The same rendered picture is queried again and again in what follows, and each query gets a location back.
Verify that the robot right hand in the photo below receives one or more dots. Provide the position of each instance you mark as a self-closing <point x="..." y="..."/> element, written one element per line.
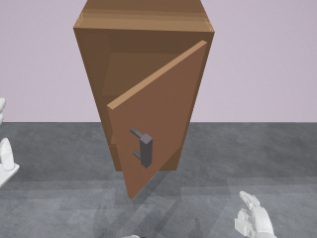
<point x="256" y="221"/>

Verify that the robot left hand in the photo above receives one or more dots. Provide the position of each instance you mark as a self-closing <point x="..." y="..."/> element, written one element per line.
<point x="7" y="166"/>

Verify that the handle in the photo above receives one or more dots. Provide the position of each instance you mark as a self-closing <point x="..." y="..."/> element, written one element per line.
<point x="146" y="148"/>

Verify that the cupboard door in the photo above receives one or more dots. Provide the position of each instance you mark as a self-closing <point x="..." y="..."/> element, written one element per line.
<point x="159" y="106"/>

